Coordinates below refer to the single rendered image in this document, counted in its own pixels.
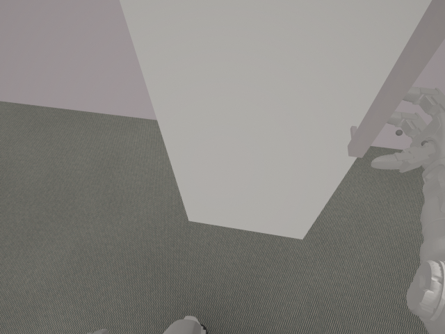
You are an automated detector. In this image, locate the robot right forearm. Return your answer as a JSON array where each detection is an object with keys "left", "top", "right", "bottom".
[{"left": 420, "top": 157, "right": 445, "bottom": 264}]

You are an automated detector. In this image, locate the right robot upper arm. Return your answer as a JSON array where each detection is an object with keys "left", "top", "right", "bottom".
[{"left": 407, "top": 260, "right": 445, "bottom": 334}]

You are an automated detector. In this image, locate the robot left shin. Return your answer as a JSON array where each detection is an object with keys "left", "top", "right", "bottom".
[{"left": 184, "top": 316, "right": 200, "bottom": 325}]

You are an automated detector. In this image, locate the right robot hand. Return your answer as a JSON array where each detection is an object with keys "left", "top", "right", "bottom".
[{"left": 371, "top": 87, "right": 445, "bottom": 173}]

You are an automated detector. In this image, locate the robot left thigh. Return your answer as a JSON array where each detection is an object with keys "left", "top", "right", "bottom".
[{"left": 163, "top": 319, "right": 206, "bottom": 334}]

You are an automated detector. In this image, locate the handle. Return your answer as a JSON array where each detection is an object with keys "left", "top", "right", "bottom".
[{"left": 348, "top": 0, "right": 445, "bottom": 158}]

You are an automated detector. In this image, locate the fridge door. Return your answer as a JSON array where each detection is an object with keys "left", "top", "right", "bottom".
[{"left": 120, "top": 0, "right": 432, "bottom": 239}]

